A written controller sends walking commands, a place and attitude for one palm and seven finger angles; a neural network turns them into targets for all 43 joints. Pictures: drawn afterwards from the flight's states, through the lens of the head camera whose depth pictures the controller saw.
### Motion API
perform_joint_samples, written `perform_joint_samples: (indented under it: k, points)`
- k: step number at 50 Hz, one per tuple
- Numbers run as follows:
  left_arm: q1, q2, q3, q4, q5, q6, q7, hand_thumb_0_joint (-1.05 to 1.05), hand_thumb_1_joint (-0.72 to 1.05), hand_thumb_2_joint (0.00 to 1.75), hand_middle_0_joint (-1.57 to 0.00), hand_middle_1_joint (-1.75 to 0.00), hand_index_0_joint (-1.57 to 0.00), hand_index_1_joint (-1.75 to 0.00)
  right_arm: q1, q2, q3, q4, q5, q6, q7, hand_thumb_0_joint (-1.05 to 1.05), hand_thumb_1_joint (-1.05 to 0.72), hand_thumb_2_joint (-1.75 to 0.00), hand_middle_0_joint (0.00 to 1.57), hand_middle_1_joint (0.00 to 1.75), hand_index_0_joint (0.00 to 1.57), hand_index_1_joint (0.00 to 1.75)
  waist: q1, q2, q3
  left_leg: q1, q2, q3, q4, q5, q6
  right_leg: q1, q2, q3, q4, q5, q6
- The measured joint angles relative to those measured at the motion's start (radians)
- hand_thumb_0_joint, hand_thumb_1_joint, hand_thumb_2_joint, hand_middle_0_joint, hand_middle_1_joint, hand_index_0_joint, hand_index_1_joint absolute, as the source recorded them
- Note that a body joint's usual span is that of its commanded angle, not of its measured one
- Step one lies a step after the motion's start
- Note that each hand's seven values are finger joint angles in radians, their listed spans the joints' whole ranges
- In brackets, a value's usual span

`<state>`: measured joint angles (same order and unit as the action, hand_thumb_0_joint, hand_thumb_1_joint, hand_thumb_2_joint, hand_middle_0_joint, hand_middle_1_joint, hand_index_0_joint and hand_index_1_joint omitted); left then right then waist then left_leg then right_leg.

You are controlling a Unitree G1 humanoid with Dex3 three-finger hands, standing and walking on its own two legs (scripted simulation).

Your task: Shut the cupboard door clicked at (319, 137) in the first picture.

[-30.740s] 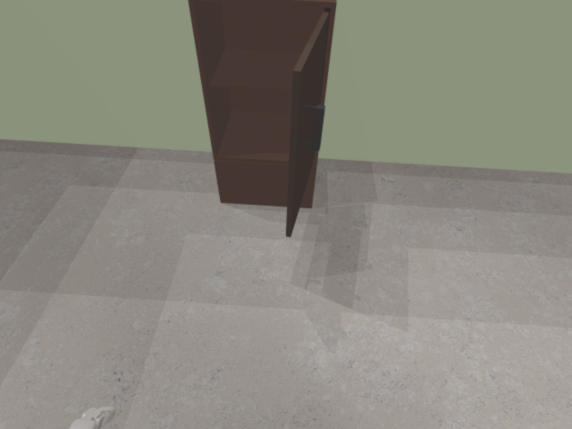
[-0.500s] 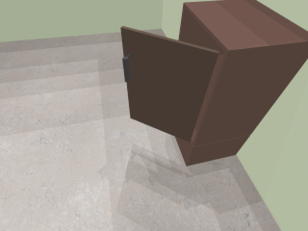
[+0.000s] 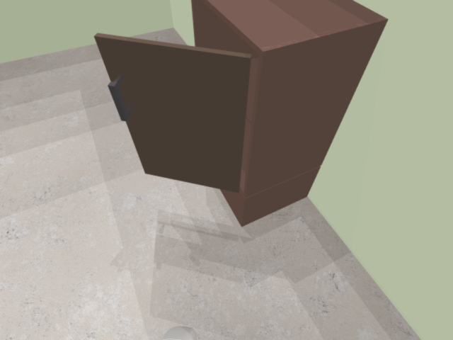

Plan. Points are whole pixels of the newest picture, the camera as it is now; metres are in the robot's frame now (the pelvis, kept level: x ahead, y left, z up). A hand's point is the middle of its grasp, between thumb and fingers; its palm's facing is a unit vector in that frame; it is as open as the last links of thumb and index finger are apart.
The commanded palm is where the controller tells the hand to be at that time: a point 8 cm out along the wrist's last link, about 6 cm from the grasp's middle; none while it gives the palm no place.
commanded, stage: turn to face it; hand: left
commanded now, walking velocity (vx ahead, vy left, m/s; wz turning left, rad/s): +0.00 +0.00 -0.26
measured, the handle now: (122, 98) +0.73 +0.37 -0.05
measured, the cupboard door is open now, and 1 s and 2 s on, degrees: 50 50 50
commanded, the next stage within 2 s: take the last steps up to it in 0.14 s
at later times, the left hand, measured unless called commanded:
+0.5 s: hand out of the picture +0.10 +0.21 -0.17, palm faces -0.07 -0.97 -0.22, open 7.4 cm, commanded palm none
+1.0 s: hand (107, 279) +0.24 +0.29 -0.16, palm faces -0.03 -0.98 -0.21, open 7.4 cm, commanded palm none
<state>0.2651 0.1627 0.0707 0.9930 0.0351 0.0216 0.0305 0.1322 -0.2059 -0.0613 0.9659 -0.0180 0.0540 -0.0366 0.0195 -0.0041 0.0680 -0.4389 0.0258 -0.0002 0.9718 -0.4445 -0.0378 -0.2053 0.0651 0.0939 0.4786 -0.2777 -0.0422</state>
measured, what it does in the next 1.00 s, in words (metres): walks ahead: left foot, then right foot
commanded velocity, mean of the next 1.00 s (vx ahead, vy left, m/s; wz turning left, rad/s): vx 0.18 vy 0.12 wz -0.02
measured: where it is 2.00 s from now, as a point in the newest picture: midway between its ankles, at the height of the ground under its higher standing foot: outside the picture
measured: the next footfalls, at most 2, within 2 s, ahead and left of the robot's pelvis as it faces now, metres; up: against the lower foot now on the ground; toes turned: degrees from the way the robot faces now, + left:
left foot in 0.12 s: +0.05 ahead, +0.14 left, +0.00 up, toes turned -2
right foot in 0.42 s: +0.03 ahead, -0.10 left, +0.00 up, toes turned -7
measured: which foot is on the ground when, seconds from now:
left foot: up 0.00-0.10, down 0.12-0.42, up 0.44-0.70, down 0.72-1.00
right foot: down 0.00-0.12, up 0.14-0.40, down 0.42-0.72, up 0.74-1.00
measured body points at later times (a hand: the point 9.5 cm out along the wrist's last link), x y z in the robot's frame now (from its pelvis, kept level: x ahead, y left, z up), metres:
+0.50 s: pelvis +0.03 +0.03 -0.01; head +0.04 +0.02 +0.44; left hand +0.10 +0.26 -0.15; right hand -0.02 -0.21 -0.16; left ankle +0.01 +0.14 -0.71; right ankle -0.01 -0.09 -0.74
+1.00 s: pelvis +0.17 +0.11 +0.00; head +0.19 +0.10 +0.45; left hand +0.25 +0.34 -0.15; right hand +0.13 -0.10 -0.16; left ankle +0.16 +0.18 -0.74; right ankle +0.20 +0.01 -0.70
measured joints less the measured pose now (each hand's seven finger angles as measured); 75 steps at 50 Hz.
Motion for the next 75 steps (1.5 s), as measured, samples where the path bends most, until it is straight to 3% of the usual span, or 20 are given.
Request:
perform_joint_samples:
  k: [3, 6, 9, 13, 16, 20, 24, 28, 34, 36, 39, 42, 44, 50, 56, 60, 64, 69, 73, 75]
  points:
    - [-0.008, 0.002, 0.002, -0.006, 0.002, 0.004, -0.002, 0.01, 0.91, 0.9, -0.21, -0.29, -0.21, -0.3, -0.007, 0.01, 0.007, -0.01, 0.004, -0.007, -0.002, 0.0, -0.91, -0.9, 0.2, 0.3, 0.19, 0.29, 0.003, -0.013, -0.005, 0.056, -0.002, -0.004, -0.141, 0.004, 0.005, -0.001, 0.002, 0.018, 0.008, -0.007, 0.012]
    - [-0.008, 0.008, 0.005, -0.012, -0.005, 0.014, -0.005, 0.01, 0.91, 0.9, -0.21, -0.29, -0.21, -0.3, 0.006, 0.014, 0.019, -0.026, 0.005, -0.032, -0.001, 0.0, -0.91, -0.9, 0.2, 0.3, 0.19, 0.29, -0.003, -0.009, -0.018, 0.153, 0.011, -0.01, -0.393, 0.157, 0.024, -0.026, 0.019, 0.029, 0.066, -0.041, 0.034]
    - [-0.03, 0.033, 0.011, -0.011, -0.01, 0.029, -0.008, 0.01, 0.91, 0.9, -0.21, -0.29, -0.21, -0.3, 0.017, 0.038, 0.033, -0.024, -0.01, -0.042, -0.006, 0.0, -0.91, -0.89, 0.2, 0.3, 0.2, 0.29, 0.003, -0.04, -0.005, 0.162, 0.006, 0.026, -0.376, 0.131, 0.048, -0.102, 0.002, 0.008, 0.274, -0.2, 0.043]
    - [-0.06, 0.055, 0.02, -0.024, -0.005, 0.039, -0.021, 0.01, 0.91, 0.9, -0.2, -0.29, -0.2, -0.3, 0.055, 0.058, 0.049, -0.023, -0.021, -0.042, -0.011, 0.0, -0.9, -0.89, 0.21, 0.3, 0.2, 0.29, -0.007, -0.032, 0.014, 0.196, 0.024, 0.047, -0.43, 0.149, 0.051, -0.183, -0.018, -0.05, 0.474, -0.223, 0.06]
    - [-0.075, 0.055, 0.013, -0.034, -0.007, 0.03, -0.027, 0.01, 0.91, 0.9, -0.2, -0.29, -0.2, -0.3, 0.084, 0.05, 0.046, -0.003, -0.022, -0.039, -0.013, 0.0, -0.91, -0.89, 0.21, 0.3, 0.2, 0.29, -0.018, -0.008, 0.023, 0.211, 0.035, 0.054, -0.458, 0.163, 0.051, -0.162, -0.044, -0.082, 0.381, -0.198, 0.06]
    - [-0.059, 0.052, -0.004, -0.028, -0.004, -0.002, -0.033, 0.01, 0.91, 0.9, -0.2, -0.29, -0.2, -0.3, 0.147, 0.029, 0.039, 0.041, -0.012, -0.037, 0.003, 0.0, -0.91, -0.89, 0.21, 0.3, 0.2, 0.3, -0.026, -0.001, -0.007, 0.215, 0.023, 0.078, -0.425, 0.129, 0.043, -0.039, -0.069, -0.108, 0.089, -0.076, 0.043]
    - [-0.033, 0.013, -0.02, 0.002, 0.001, -0.024, -0.029, 0.01, 0.91, 0.9, -0.2, -0.29, -0.2, -0.3, 0.204, -0.002, 0.023, 0.085, -0.011, -0.015, 0.024, 0.0, -0.91, -0.89, 0.21, 0.3, 0.2, 0.29, -0.037, 0.038, -0.031, 0.139, 0.004, 0.053, -0.191, -0.038, 0.05, 0.01, -0.072, -0.118, 0.048, -0.038, 0.037]
    - [0.022, -0.01, -0.02, 0.02, 0.001, -0.035, -0.019, 0.01, 0.91, 0.9, -0.2, -0.29, -0.2, -0.3, 0.225, -0.007, 0.013, 0.1, -0.014, -0.011, 0.041, 0.0, -0.91, -0.89, 0.2, 0.3, 0.2, 0.29, -0.034, 0.024, -0.041, 0.033, -0.004, 0.059, -0.024, 0.016, 0.05, 0.081, -0.099, -0.121, -0.04, -0.021, 0.049]
    - [0.066, -0.003, -0.009, 0.063, 0.005, -0.037, -0.024, 0.01, 0.91, 0.9, -0.21, -0.29, -0.21, -0.3, 0.223, 0.016, 0.014, 0.068, -0.005, -0.037, 0.061, 0.0, -0.91, -0.9, 0.2, 0.3, 0.19, 0.29, -0.038, -0.019, -0.022, 0.014, 0.031, 0.059, -0.234, 0.117, 0.047, 0.152, -0.14, -0.156, -0.078, -0.051, 0.093]
    - [0.077, -0.001, -0.005, 0.07, 0.004, -0.031, -0.026, 0.01, 0.91, 0.9, -0.21, -0.29, -0.21, -0.3, 0.229, 0.015, 0.017, 0.053, -0.006, -0.058, 0.062, 0.0, -0.91, -0.9, 0.2, 0.3, 0.19, 0.29, -0.035, -0.022, -0.019, 0.06, 0.031, 0.06, -0.352, 0.141, 0.046, 0.144, -0.154, -0.165, -0.012, -0.108, 0.101]
    - [0.067, 0.012, -0.001, 0.078, -0.002, -0.007, -0.03, 0.01, 0.91, 0.9, -0.21, -0.29, -0.21, -0.3, 0.216, 0.028, 0.017, 0.046, -0.015, -0.084, 0.042, 0.0, -0.91, -0.9, 0.2, 0.3, 0.19, 0.29, -0.033, -0.044, -0.001, 0.055, 0.004, 0.087, -0.306, 0.186, 0.073, 0.017, -0.167, -0.125, 0.31, -0.238, 0.041]
    - [0.038, 0.023, 0.0, 0.076, -0.001, -0.004, -0.033, 0.01, 0.91, 0.9, -0.2, -0.29, -0.2, -0.3, 0.215, 0.048, 0.032, 0.04, -0.016, -0.089, 0.026, 0.0, -0.91, -0.89, 0.2, 0.3, 0.19, 0.29, -0.034, -0.049, 0.003, 0.109, -0.018, 0.117, -0.361, 0.167, 0.095, -0.14, -0.145, -0.125, 0.581, -0.199, 0.007]
    - [0.01, 0.024, 0.0, 0.062, -0.001, -0.01, -0.034, 0.01, 0.91, 0.9, -0.2, -0.29, -0.2, -0.3, 0.219, 0.061, 0.043, 0.046, -0.015, -0.09, 0.019, 0.0, -0.91, -0.89, 0.2, 0.3, 0.19, 0.29, -0.035, -0.041, 0.002, 0.155, -0.035, 0.126, -0.431, 0.188, 0.101, -0.209, -0.139, -0.146, 0.617, -0.152, 0.007]
    - [-0.056, 0.002, -0.011, 0.004, -0.002, -0.023, -0.025, 0.01, 0.91, 0.9, -0.2, -0.29, -0.2, -0.3, 0.233, 0.084, 0.055, 0.079, -0.012, -0.084, 0.018, 0.0, -0.91, -0.89, 0.21, 0.3, 0.2, 0.29, -0.034, -0.005, -0.018, 0.273, -0.079, 0.138, -0.564, 0.201, 0.12, -0.264, -0.126, -0.18, 0.411, -0.081, 0.023]
    - [-0.072, -0.03, -0.021, -0.025, 0.001, -0.039, -0.016, 0.01, 0.91, 0.9, -0.2, -0.29, -0.2, -0.3, 0.241, 0.089, 0.056, 0.105, -0.006, -0.071, 0.022, 0.0, -0.9, -0.89, 0.21, 0.3, 0.2, 0.29, -0.03, 0.013, -0.032, 0.326, -0.104, 0.155, -0.502, 0.096, 0.111, -0.155, -0.113, -0.17, 0.127, 0.062, 0.025]
    - [-0.076, -0.052, -0.033, -0.001, -0.007, -0.053, 0.002, 0.0, 0.92, 0.9, -0.2, -0.29, -0.2, -0.3, 0.2, 0.083, 0.051, 0.113, 0.007, -0.046, 0.017, 0.0, -0.91, -0.89, 0.21, 0.3, 0.2, 0.29, -0.045, 0.046, -0.024, 0.256, -0.064, 0.096, -0.312, -0.049, 0.071, -0.117, -0.083, -0.204, 0.112, 0.016, -0.019]
    - [-0.097, -0.03, -0.02, 0.005, -0.006, -0.047, 0.024, -0.01, 0.94, 0.9, -0.21, -0.29, -0.21, -0.3, 0.143, 0.083, 0.043, 0.104, 0.008, -0.024, 0.003, 0.01, -0.92, -0.89, 0.21, 0.3, 0.2, 0.29, -0.031, 0.006, 0.003, 0.17, -0.041, 0.037, -0.193, -0.088, 0.045, -0.082, -0.087, -0.211, 0.048, 0.034, -0.021]
    - [-0.104, -0.006, -0.012, 0.018, -0.001, -0.021, 0.022, -0.01, 0.94, 0.9, -0.21, -0.29, -0.21, -0.3, 0.084, 0.032, 0.015, 0.069, 0.007, -0.009, 0.002, 0.01, -0.93, -0.89, 0.2, 0.3, 0.2, 0.29, -0.02, -0.011, 0.042, 0.123, -0.021, 0.015, -0.242, -0.009, 0.017, -0.063, -0.11, -0.204, 0.031, 0.042, 0.007]
    - [-0.087, 0.014, -0.007, 0.027, -0.009, 0.008, 0.015, 0.0, 0.93, 0.9, -0.21, -0.29, -0.21, -0.3, 0.065, -0.002, 0.007, 0.04, 0.001, -0.021, 0.008, 0.01, -0.92, -0.9, 0.2, 0.3, 0.19, 0.29, -0.025, -0.008, 0.048, 0.161, 0.004, 0.022, -0.406, 0.22, 0.025, -0.082, -0.119, -0.201, 0.105, 0.005, 0.043]
    - [-0.083, 0.035, -0.004, 0.028, -0.013, 0.026, 0.016, 0.0, 0.92, 0.9, -0.21, -0.29, -0.21, -0.3, 0.056, 0.007, 0.012, 0.037, -0.009, -0.024, 0.007, 0.0, -0.92, -0.9, 0.2, 0.3, 0.19, 0.29, -0.016, -0.03, 0.049, 0.162, -0.002, 0.04, -0.385, 0.179, 0.042, -0.126, -0.106, -0.151, 0.242, -0.155, 0.045]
